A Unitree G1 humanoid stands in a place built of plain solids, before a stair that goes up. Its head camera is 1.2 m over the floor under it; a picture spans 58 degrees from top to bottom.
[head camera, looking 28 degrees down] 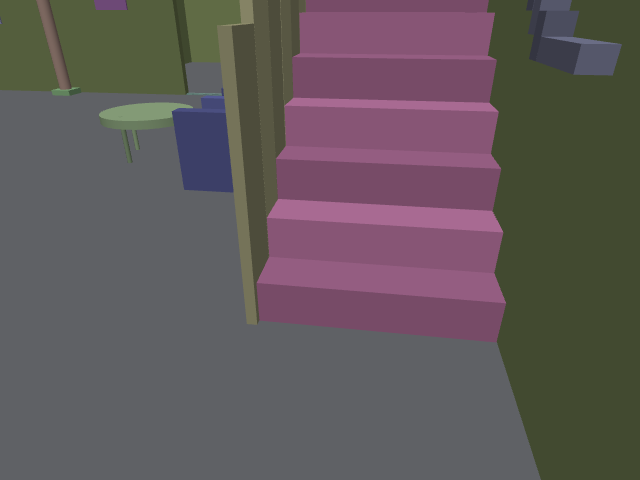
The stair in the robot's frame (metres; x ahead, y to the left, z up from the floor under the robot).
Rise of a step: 0.20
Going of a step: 0.22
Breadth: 1.00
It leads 8 degrees to the right of straight ahead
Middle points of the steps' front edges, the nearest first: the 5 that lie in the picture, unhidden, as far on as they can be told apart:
1.43 -0.23 0.20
1.65 -0.26 0.40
1.87 -0.29 0.59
2.08 -0.32 0.79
2.30 -0.35 0.99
